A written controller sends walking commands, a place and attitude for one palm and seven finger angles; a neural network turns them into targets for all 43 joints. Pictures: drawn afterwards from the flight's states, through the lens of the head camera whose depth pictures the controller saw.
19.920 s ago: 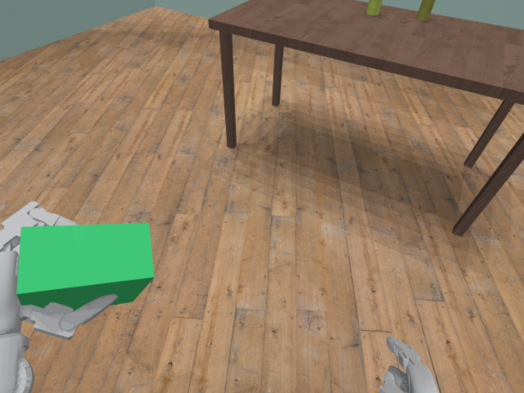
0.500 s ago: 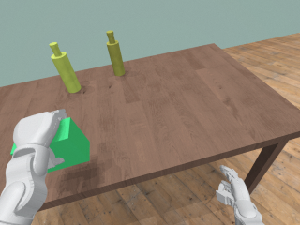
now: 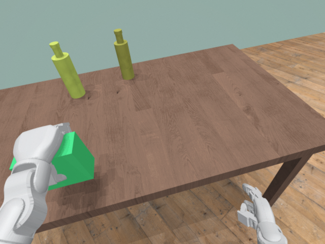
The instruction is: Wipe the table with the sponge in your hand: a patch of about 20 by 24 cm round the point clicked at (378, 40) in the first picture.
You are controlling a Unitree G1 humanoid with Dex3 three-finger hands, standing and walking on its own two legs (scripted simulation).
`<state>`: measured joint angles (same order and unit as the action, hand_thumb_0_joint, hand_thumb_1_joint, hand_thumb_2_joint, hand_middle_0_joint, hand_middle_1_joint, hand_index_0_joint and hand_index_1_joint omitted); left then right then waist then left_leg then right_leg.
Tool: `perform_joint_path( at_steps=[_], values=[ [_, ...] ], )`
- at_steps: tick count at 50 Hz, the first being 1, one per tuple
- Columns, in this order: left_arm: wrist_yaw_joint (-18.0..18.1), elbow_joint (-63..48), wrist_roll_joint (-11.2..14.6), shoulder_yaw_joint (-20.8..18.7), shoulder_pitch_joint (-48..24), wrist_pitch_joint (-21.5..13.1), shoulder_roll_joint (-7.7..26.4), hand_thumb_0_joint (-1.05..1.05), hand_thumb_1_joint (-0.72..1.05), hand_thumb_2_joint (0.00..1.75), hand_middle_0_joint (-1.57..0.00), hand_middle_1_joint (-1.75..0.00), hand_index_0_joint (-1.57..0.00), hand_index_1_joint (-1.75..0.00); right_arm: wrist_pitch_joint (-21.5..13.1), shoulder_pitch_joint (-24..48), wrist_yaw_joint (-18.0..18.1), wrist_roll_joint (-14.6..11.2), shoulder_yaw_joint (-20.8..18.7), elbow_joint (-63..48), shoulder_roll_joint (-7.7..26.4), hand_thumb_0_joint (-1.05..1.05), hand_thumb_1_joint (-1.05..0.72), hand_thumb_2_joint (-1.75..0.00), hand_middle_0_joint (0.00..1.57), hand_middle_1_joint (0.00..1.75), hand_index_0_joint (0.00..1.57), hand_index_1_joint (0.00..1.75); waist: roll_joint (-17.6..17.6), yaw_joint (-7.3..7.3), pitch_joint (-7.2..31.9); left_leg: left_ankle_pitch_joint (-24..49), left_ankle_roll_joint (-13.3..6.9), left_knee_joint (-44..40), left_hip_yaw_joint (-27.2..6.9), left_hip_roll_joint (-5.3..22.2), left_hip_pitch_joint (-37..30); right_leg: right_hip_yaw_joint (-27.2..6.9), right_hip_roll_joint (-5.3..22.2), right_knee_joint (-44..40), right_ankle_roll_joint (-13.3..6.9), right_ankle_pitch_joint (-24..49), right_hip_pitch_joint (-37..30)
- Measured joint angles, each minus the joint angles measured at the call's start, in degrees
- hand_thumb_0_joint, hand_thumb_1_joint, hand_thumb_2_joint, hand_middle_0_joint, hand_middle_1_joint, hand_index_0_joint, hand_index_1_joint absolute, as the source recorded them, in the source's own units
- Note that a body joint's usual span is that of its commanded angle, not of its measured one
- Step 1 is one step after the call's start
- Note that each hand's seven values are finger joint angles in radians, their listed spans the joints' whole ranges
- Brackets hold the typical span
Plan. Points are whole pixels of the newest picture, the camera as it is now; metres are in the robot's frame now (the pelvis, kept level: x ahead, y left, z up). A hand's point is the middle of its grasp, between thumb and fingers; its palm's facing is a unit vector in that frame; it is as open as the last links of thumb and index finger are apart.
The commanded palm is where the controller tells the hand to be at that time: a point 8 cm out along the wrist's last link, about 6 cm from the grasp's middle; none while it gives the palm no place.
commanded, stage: move the sponge above the wiping area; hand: left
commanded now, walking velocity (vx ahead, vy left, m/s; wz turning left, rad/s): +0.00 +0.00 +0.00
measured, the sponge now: (61, 166) +0.24 +0.30 +0.08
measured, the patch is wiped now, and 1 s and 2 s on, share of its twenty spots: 0.00 0.00 0.00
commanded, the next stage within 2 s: lower the sponge onto the table in 1.28 s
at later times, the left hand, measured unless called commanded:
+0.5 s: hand (59, 153) +0.26 +0.30 +0.11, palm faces +0.03 -0.06 -1.00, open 10.0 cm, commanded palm +0.22 +0.29 +0.17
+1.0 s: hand (57, 153) +0.26 +0.31 +0.11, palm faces +0.03 -0.06 -1.00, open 10.0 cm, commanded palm +0.22 +0.30 +0.17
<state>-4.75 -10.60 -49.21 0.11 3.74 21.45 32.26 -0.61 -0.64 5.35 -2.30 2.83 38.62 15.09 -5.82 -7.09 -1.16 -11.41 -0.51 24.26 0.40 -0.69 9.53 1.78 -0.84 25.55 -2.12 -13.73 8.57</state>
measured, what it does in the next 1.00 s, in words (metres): stands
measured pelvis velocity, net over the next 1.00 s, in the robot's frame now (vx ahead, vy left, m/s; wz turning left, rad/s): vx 0.01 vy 0.00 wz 0.00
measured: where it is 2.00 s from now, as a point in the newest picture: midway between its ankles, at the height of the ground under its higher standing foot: outside the picture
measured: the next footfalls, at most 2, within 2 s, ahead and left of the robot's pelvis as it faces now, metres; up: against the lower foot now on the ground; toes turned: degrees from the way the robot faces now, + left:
none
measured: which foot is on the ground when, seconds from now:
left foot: down 0.00-1.00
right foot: down 0.00-1.00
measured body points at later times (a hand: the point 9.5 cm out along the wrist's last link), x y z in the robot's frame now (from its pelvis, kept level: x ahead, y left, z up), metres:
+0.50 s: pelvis +0.01 +0.00 +0.00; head +0.00 -0.04 +0.45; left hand +0.25 +0.30 +0.17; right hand +0.26 -0.19 -0.08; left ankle +0.02 +0.12 -0.74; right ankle +0.00 -0.10 -0.74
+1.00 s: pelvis +0.01 +0.00 +0.00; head +0.01 -0.04 +0.45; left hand +0.25 +0.31 +0.16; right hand +0.25 -0.21 -0.09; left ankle +0.02 +0.12 -0.74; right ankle +0.00 -0.10 -0.74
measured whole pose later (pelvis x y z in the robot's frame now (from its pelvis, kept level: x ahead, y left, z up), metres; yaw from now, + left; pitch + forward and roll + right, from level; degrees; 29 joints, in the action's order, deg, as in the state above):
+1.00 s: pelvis +0.01 +0.00 +0.00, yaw +0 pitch -2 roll +0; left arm -1.8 -4.9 -50.5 -0.3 3.1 20.1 31.0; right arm 0.6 -2.1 4.6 -2.6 2.0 38.8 15.2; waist -5.7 -6.1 -0.2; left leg -12.1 -0.7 24.0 0.1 -0.8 10.0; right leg 1.9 -0.8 24.5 -1.9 -14.0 8.6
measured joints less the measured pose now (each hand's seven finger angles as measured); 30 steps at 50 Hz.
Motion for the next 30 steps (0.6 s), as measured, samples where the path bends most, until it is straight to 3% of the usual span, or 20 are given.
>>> perform_joint_path(
  at_steps=[12, 30],
  values=[
    [1.12, 2.18, -1.07, 1.5, -1.59, 1.79, -1.19, 0.0, -0.49, 1.04, -0.74, -1.35, -0.76, -1.34, 0.81, 0.16, -0.37, -0.26, 0.2, 0.05, -0.27, 0.02, -0.9, -0.9, 0.2, 0.3, 0.2, 0.3, 0.02, -0.07, 0.4, 0.14, -0.37, -0.59, -0.1, -0.42, 0.15, 0.05, 0.4, -0.68, 0.37, 0.11, 0.01],
    [1.77, 4.75, -1.8, 1.49, -1.81, 0.88, -1.75, 0.0, -0.49, 1.04, -0.74, -1.35, -0.76, -1.34, 1.34, -0.21, -0.58, -0.24, -0.04, 0.25, -0.19, 0.02, -0.9, -0.9, 0.2, 0.3, 0.2, 0.3, 0.16, 0.36, 0.64, -0.02, -0.34, -0.8, -0.24, -0.35, 0.29, 0.12, 0.29, -1.16, 0.34, 0.06, 0.02]
  ],
)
